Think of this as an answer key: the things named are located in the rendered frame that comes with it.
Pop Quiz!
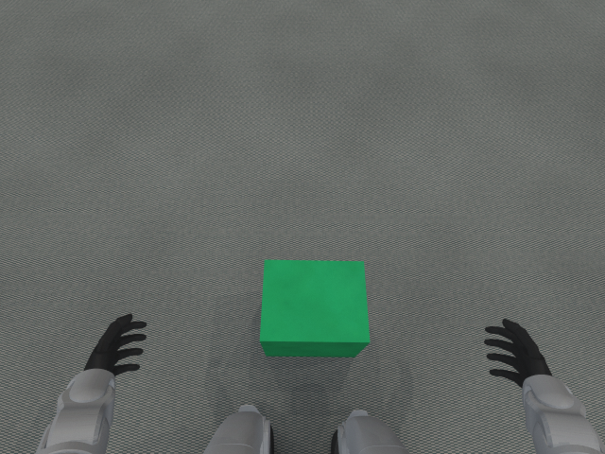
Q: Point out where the robot right forearm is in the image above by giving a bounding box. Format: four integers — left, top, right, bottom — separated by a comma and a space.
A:
522, 375, 605, 454

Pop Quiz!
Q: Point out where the robot left hand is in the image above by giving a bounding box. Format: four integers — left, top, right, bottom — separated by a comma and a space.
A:
83, 314, 147, 376

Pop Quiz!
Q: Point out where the robot left forearm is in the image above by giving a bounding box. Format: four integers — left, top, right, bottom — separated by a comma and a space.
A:
35, 369, 115, 454

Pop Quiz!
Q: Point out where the robot shin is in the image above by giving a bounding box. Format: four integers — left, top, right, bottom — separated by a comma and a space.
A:
346, 410, 368, 421
238, 405, 260, 414

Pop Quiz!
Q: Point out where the left robot shin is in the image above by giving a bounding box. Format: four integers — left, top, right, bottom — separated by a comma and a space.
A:
238, 405, 260, 414

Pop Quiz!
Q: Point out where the right robot shin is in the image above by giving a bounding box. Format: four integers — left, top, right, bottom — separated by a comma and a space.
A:
346, 410, 368, 421

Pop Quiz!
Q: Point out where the carton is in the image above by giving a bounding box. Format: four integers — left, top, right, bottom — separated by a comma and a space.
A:
260, 260, 370, 358

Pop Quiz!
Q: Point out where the robot right hand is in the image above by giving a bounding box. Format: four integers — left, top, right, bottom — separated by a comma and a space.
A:
484, 319, 553, 388

